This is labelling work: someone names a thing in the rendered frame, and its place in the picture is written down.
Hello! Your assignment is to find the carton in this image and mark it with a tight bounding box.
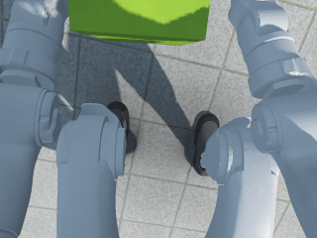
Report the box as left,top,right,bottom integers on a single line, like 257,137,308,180
67,0,211,46

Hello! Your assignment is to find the right robot forearm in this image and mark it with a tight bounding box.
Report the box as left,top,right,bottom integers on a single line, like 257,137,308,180
228,0,317,99

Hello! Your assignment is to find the left robot forearm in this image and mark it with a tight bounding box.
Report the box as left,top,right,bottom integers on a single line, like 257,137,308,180
0,0,69,91

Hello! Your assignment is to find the robot left upper arm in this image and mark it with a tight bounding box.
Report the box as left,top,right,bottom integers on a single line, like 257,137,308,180
0,82,62,238

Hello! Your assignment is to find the robot right thigh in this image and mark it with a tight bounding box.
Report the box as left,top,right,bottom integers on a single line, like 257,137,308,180
205,126,278,238

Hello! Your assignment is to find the robot right upper arm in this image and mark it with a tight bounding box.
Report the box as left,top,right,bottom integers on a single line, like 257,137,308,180
250,90,317,238

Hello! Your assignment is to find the robot right foot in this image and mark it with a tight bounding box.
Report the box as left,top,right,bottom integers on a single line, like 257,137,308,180
193,114,220,177

